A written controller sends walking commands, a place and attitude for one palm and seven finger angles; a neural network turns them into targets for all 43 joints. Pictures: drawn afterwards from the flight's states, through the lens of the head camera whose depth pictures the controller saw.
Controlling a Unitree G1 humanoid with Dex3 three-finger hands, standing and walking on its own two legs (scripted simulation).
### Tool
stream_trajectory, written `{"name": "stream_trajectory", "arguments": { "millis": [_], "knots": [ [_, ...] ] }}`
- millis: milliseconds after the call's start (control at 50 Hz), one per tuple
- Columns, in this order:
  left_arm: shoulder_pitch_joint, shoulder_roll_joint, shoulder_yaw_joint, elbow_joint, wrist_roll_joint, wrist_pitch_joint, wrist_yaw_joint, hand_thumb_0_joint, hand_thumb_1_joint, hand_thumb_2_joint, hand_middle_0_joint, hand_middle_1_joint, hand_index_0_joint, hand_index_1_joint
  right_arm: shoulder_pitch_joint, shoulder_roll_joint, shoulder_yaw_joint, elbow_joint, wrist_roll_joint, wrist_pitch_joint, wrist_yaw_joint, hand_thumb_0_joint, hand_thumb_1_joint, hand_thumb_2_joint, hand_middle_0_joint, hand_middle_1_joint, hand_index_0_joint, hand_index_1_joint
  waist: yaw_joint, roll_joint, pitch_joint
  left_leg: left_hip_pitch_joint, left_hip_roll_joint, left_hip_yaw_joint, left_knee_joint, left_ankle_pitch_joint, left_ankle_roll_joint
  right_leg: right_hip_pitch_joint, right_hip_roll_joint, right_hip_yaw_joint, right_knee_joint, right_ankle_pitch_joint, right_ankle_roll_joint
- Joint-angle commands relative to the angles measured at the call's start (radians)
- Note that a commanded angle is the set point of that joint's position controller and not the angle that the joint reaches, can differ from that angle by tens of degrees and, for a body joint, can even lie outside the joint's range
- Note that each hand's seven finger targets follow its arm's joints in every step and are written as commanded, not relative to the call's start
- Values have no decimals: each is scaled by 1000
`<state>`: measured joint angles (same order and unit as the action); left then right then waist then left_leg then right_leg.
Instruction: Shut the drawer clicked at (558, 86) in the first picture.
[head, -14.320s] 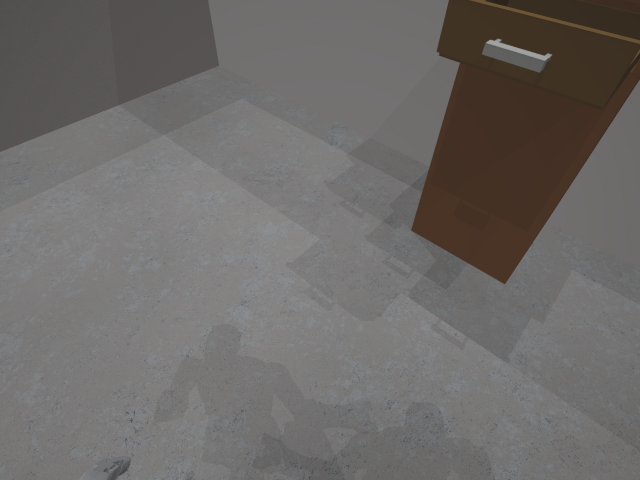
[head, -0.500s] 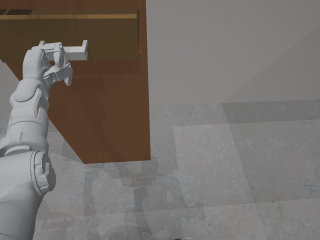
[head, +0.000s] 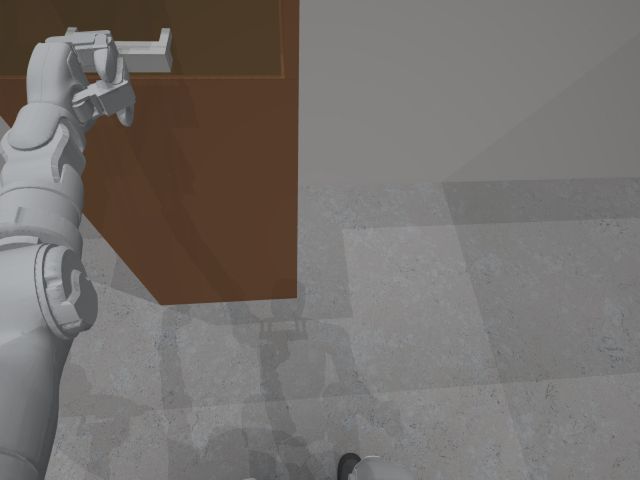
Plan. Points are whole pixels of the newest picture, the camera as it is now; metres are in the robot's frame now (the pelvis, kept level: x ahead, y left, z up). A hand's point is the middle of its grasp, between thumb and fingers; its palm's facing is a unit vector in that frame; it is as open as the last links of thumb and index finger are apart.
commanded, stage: pull the fist back off the drawer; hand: left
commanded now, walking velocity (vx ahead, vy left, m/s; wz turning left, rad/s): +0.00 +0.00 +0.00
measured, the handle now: (116, 46) +0.61 +0.20 +0.16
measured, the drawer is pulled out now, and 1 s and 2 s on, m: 0.00 0.00 0.00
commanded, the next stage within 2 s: draw the hand back to the body in 0.78 s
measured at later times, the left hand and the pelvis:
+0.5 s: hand (136, 87) +0.53 +0.16 +0.16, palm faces -0.03 -1.00 -0.01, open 3.3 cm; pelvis +0.00 -0.01 +0.00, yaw -1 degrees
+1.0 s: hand (122, 113) +0.48 +0.17 +0.17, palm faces -0.02 -1.00 -0.01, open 3.3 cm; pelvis +0.02 -0.01 +0.01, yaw -1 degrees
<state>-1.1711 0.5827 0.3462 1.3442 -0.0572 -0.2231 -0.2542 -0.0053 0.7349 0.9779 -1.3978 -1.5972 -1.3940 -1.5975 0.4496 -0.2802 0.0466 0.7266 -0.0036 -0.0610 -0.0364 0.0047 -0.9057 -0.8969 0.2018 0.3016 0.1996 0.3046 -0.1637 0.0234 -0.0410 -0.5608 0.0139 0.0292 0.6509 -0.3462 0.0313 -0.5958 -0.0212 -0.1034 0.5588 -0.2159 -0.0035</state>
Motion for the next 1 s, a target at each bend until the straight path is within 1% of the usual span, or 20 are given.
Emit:
{"name": "stream_trajectory", "arguments": {
  "millis": [0,60,200,240,280,300,320,380,440,480,520,560,600,660,680,720,740,780,860,980],
  "knots": [
    [-680,142,-38,-245,-17,-63,34,0,900,900,-1400,-1600,-1400,-1600,188,-187,-59,-22,0,-29,-15,0,-900,-900,200,300,200,300,-117,135,-372,246,16,-90,-76,240,-13,79,44,73,-38,108,-9],
    [-697,140,-44,-244,-26,-66,33,0,900,900,-1400,-1600,-1400,-1600,196,-195,-56,-8,-1,-40,-18,0,-900,-900,200,300,200,300,-129,138,-377,260,23,-99,-70,236,-14,53,45,70,-39,95,-9],
    [-676,198,3,-238,-21,-74,23,0,900,900,-1400,-1600,-1400,-1600,196,-194,-54,-25,-6,-40,-9,0,-900,-900,200,300,200,300,-101,132,-421,225,10,-95,-62,228,-13,109,44,73,-26,108,-14],
    [-656,175,-7,-237,-25,-73,20,0,900,900,-1400,-1600,-1400,-1600,190,-193,-56,-31,-7,-39,-3,0,-900,-900,200,300,200,300,-102,117,-404,217,10,-91,-64,208,-9,109,45,74,-33,99,-12],
    [-610,226,38,-238,-28,-76,15,0,900,900,-1400,-1600,-1400,-1600,191,-196,-55,-44,-6,-31,-2,0,-900,-900,200,300,200,300,-80,94,-420,199,7,-84,-61,230,-6,150,46,76,-24,131,-15],
    [-589,209,26,-257,-30,-78,8,0,900,900,-1400,-1600,-1400,-1600,181,-191,-56,-53,-3,-30,1,0,-900,-900,200,300,200,300,-71,123,-428,203,5,-74,-62,231,-6,160,45,80,-25,140,-16],
    [-558,224,41,-258,-30,-79,6,0,900,900,-1400,-1600,-1400,-1600,179,-191,-57,-60,-3,-26,1,0,-900,-900,200,300,200,300,-59,95,-431,192,6,-74,-63,225,-5,178,45,79,-23,142,-17],
    [-508,169,8,-325,-39,-88,-6,0,900,900,-1400,-1600,-1400,-1600,162,-182,-62,-82,0,-21,6,0,-900,-900,200,300,200,300,-41,140,-444,244,10,-71,-67,272,-10,172,48,72,-17,168,-20],
    [-416,201,52,-342,-51,-83,-5,0,900,900,-1400,-1600,-1400,-1600,145,-182,-64,-98,4,-12,7,0,-900,-900,200,300,200,300,-10,95,-434,215,10,-59,-76,265,-6,223,48,74,-18,183,-21],
    [-372,181,47,-374,-59,-76,-6,0,900,900,-1400,-1600,-1400,-1600,129,-177,-65,-114,9,-6,8,0,-900,-900,200,300,200,300,3,97,-447,221,9,-45,-79,290,-2,253,47,75,-15,219,-22],
    [-277,228,98,-370,-57,-60,0,0,900,900,-1400,-1600,-1400,-1600,121,-178,-69,-130,12,2,8,0,-900,-900,200,300,200,300,33,36,-430,179,8,-32,-85,301,3,308,47,77,-11,257,-21],
    [-221,239,122,-437,-62,-54,5,0,900,900,-1400,-1600,-1400,-1600,103,-173,-71,-154,14,7,9,0,-900,-900,200,300,200,300,59,35,-454,180,4,-20,-86,348,7,367,45,82,-1,325,-24],
    [-146,215,116,-537,-68,-49,6,0,900,900,-1400,-1600,-1400,-1600,76,-163,-75,-179,20,11,14,0,-900,-900,200,300,200,300,79,62,-488,218,7,-6,-88,412,6,399,43,85,3,386,-23],
    [-27,179,106,-613,-87,-28,5,0,900,900,-1400,-1600,-1400,-1600,40,-157,-76,-204,29,18,15,0,-900,-900,200,300,200,300,98,26,-450,223,12,-2,-97,461,8,422,44,81,3,424,-25],
    [-43,125,68,-615,-101,-12,2,0,900,900,-1400,-1600,-1400,-1600,26,-154,-76,-201,36,17,16,0,-900,-900,200,300,200,300,77,17,-400,229,14,5,-104,433,9,395,45,78,-11,414,-20],
    [-61,161,98,-623,-106,16,5,0,900,900,-1400,-1600,-1400,-1600,24,-161,-81,-194,39,21,7,0,-900,-900,200,300,200,300,75,-6,-383,221,13,7,-112,400,10,404,43,81,-17,404,-17],
    [-82,139,80,-635,-111,28,6,0,900,900,-1400,-1600,-1400,-1600,15,-158,-79,-194,41,20,5,0,-900,-900,200,300,200,300,65,-12,-369,227,11,7,-115,391,11,403,42,81,-23,405,-16],
    [-137,132,58,-703,-101,29,10,0,900,900,-1400,-1600,-1400,-1600,-1,-149,-77,-194,42,16,-4,0,-900,-900,200,300,200,300,62,62,-399,278,7,7,-108,427,11,398,38,85,-22,415,-18],
    [-185,32,-33,-731,-100,20,13,0,900,900,-1400,-1600,-1400,-1600,-8,-137,-72,-173,39,1,-10,0,-900,-900,200,300,200,300,39,86,-393,356,10,-14,-92,501,5,348,40,76,-26,416,-20],
    [142,44,42,-758,-150,75,-15,0,900,900,-1400,-1600,-1400,-1600,-78,-136,-69,-216,49,-3,-4,0,-900,-900,200,300,200,300,135,23,-443,328,3,-2,-116,562,1,486,26,73,-8,504,-26]
  ]
}}
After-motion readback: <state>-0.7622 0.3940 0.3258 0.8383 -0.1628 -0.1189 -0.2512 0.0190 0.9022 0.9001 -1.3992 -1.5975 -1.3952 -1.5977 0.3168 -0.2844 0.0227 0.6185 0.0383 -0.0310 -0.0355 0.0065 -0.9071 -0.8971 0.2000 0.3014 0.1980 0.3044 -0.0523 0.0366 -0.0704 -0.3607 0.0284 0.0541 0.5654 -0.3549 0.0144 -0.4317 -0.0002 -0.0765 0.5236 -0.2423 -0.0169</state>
